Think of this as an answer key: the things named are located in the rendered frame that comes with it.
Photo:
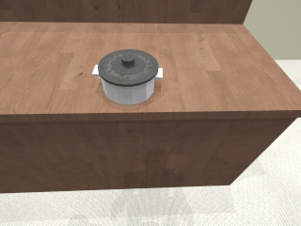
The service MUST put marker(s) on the pot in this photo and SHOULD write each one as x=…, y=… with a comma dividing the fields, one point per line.
x=129, y=95

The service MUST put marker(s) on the lid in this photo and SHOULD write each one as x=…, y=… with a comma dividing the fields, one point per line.
x=112, y=71

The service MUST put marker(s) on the table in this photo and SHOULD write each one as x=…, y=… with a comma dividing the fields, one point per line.
x=221, y=103

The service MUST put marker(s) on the knob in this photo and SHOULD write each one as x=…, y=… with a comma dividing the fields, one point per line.
x=128, y=60

